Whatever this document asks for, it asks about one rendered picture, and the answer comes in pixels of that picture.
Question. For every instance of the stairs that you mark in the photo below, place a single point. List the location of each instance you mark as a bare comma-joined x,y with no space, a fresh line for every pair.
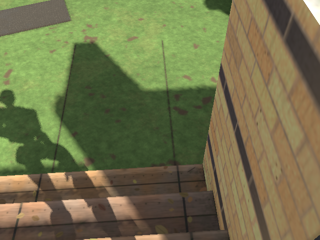
143,203

